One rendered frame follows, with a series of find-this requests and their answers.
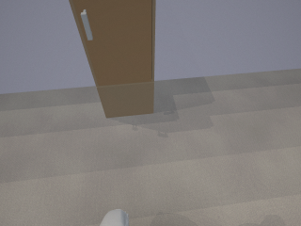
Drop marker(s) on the robot left thigh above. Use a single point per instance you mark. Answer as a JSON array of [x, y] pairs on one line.
[[115, 217]]

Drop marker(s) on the cupboard door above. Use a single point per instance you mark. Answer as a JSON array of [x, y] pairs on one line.
[[120, 51]]

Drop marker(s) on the handle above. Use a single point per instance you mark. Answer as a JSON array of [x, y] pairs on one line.
[[86, 24]]

